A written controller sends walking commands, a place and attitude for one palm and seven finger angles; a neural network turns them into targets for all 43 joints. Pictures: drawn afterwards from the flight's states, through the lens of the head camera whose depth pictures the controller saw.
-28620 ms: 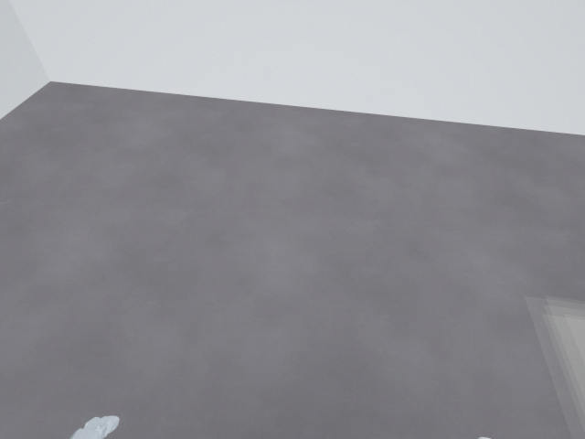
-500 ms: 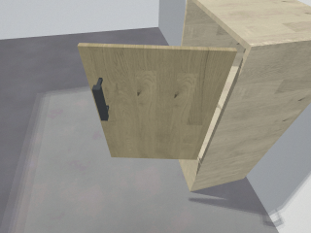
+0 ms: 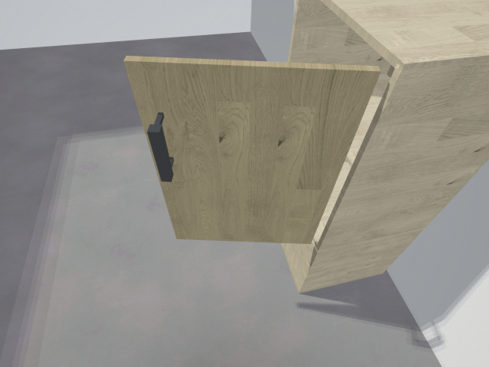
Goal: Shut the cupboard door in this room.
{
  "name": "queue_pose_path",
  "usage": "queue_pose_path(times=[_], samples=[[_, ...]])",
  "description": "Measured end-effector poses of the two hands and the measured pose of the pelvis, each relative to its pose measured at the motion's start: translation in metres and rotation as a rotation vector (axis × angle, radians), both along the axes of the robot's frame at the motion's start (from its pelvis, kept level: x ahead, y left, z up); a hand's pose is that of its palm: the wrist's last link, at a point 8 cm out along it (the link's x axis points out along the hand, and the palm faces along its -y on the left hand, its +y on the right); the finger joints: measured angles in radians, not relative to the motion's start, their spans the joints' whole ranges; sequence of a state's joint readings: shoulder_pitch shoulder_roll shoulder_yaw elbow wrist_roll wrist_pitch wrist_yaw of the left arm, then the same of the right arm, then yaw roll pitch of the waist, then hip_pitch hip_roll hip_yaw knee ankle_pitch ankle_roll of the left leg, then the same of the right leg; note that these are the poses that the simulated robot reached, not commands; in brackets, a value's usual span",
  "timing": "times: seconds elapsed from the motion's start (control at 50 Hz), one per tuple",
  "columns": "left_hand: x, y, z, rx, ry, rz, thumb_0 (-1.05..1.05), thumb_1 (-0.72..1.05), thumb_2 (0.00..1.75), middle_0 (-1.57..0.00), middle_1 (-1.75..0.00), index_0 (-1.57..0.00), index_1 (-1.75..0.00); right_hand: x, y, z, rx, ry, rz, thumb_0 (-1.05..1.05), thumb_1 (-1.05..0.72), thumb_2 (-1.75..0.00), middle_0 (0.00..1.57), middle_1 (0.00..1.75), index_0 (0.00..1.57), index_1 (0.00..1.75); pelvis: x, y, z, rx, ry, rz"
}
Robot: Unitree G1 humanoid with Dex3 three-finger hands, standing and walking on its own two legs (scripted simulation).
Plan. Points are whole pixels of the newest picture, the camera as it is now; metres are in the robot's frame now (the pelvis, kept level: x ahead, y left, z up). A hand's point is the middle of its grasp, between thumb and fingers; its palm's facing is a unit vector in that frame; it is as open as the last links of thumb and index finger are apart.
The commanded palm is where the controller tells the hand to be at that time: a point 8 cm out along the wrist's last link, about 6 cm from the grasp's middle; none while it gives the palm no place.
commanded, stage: look again from close up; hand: left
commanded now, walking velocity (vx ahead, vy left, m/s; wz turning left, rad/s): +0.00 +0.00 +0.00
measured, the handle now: (163, 148) +0.50 +0.20 +0.06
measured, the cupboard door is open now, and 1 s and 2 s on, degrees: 75 75 75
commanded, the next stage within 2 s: raise the hand and make a fist in 0.42 s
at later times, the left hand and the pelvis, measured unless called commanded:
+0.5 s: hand out of the picture +0.06 +0.18 -0.18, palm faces +0.00 -0.98 -0.18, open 7.4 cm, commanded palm none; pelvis +0.03 +0.01 +0.00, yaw -1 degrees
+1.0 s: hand (134, 354) +0.15 +0.19 -0.06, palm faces +0.16 -0.99 -0.03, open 5.9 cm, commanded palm +0.15 +0.23 -0.03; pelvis +0.02 -0.03 -0.08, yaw +4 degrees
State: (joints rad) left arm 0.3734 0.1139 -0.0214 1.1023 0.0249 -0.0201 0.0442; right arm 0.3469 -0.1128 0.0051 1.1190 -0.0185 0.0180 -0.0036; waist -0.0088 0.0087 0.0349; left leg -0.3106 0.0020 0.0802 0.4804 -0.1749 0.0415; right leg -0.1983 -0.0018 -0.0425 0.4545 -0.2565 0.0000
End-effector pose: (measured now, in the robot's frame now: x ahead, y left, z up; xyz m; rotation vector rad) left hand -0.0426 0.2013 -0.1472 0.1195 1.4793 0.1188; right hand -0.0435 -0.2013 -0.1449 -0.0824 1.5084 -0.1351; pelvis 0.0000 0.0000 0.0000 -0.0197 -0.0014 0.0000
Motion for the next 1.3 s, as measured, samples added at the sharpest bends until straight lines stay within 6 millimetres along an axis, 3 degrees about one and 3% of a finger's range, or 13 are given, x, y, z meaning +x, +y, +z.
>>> queue_pose_path(times=[0.16,0.32,0.54,0.58,0.64,0.7,0.74,0.8,0.94,1.02,1.12,1.22,1.3], samples=[[0.036,0.023,0.001,0.051,-0.085,-0.007,0.0,0.9,0.9,-0.2,-0.29,-0.2,-0.3,0.041,0.002,-0.011,-0.005,-0.115,0.029,0.01,-0.92,-0.9,0.2,0.3,0.19,0.3,0.013,0.01,-0.006,0.005,-0.004,0.006],[0.078,0.031,0.003,0.057,-0.169,-0.028,0.0,0.91,0.9,-0.19,-0.29,-0.2,-0.3,0.075,-0.012,-0.002,-0.051,-0.179,0.045,0.02,-0.93,-0.9,0.2,0.3,0.19,0.3,0.025,0.011,-0.003,0.017,-0.002,-0.007],[0.093,0.031,-0.003,0.035,-0.162,-0.041,0.0,0.91,0.9,-0.2,-0.29,-0.2,-0.3,0.108,-0.022,0.012,-0.095,-0.218,0.07,0.0,-0.91,-0.9,0.2,0.3,0.19,0.3,0.035,0.01,-0.001,0.009,-0.004,-0.011],[0.122,0.041,0.016,0.056,-0.333,0.054,0.01,0.9,0.9,-0.2,-0.3,-0.2,-0.3,0.119,-0.024,0.018,-0.126,-0.326,0.077,0.0,-0.91,-0.9,0.2,0.3,0.2,0.3,0.031,0.009,-0.005,0.005,-0.012,0.002],[0.182,0.047,0.083,0.116,-0.783,0.08,0.01,0.91,0.9,-0.21,-0.31,-0.21,-0.31,0.142,-0.029,0.028,-0.135,-0.53,0.094,0.01,-0.91,-0.9,0.2,0.3,0.2,0.3,0.03,0.006,-0.009,0.028,-0.011,0.027],[0.23,0.038,0.146,0.111,-1.165,0.054,0.01,0.91,0.9,-0.23,-0.33,-0.23,-0.33,0.172,-0.034,0.031,-0.101,-0.711,0.133,0.01,-0.9,-0.9,0.2,0.3,0.2,0.3,0.026,0.003,-0.018,0.046,0.013,0.058],[0.246,0.028,0.167,0.065,-1.352,0.022,0.01,0.91,0.9,-0.25,-0.36,-0.25,-0.36,0.193,-0.038,0.03,-0.087,-0.806,0.147,0.01,-0.9,-0.9,0.2,0.3,0.2,0.3,0.022,0.001,-0.028,0.046,0.04,0.062],[0.246,0.014,0.165,-0.046,-1.498,-0.059,0.0,0.91,0.9,-0.29,-0.4,-0.29,-0.4,0.22,-0.045,0.032,-0.087,-0.897,0.163,0.01,-0.9,-0.9,0.2,0.3,0.2,0.3,0.018,-0.007,-0.043,0.038,0.096,0.049],[0.185,0.023,0.078,-0.099,-1.279,-0.033,0.0,0.9,0.9,-0.41,-0.53,-0.42,-0.53,0.269,-0.061,0.038,-0.147,-0.992,0.267,0.01,-0.9,-0.9,0.2,0.3,0.2,0.3,0.015,-0.028,-0.077,0.019,0.176,0.049],[0.168,0.037,0.098,0.033,-1.362,0.01,0.02,0.9,0.9,-0.48,-0.61,-0.48,-0.61,0.289,-0.057,0.03,-0.148,-1.011,0.329,0.01,-0.9,-0.9,0.2,0.3,0.2,0.3,0.021,-0.03,-0.087,-0.012,0.2,0.069],[0.202,0.028,0.147,0.035,-1.616,-0.12,0.02,0.9,0.9,-0.57,-0.7,-0.57,-0.71,0.297,-0.04,0.007,-0.091,-0.997,0.321,0.01,-0.9,-0.9,0.2,0.3,0.2,0.3,0.024,-0.028,-0.091,-0.034,0.216,0.08],[0.245,0.016,0.133,-0.156,-1.429,-0.209,0.01,0.9,0.9,-0.66,-0.8,-0.66,-0.81,0.277,-0.026,-0.004,-0.037,-0.908,0.208,0.01,-0.9,-0.9,0.2,0.3,0.2,0.3,0.029,-0.023,-0.081,-0.011,0.226,0.059],[0.248,0.027,0.132,-0.153,-1.307,-0.129,0.01,0.9,0.9,-0.73,-0.88,-0.74,-0.89,0.257,-0.024,0.003,-0.049,-0.843,0.149,0.01,-0.9,-0.9,0.21,0.3,0.2,0.3,0.038,-0.017,-0.067,0.001,0.213,0.041]])
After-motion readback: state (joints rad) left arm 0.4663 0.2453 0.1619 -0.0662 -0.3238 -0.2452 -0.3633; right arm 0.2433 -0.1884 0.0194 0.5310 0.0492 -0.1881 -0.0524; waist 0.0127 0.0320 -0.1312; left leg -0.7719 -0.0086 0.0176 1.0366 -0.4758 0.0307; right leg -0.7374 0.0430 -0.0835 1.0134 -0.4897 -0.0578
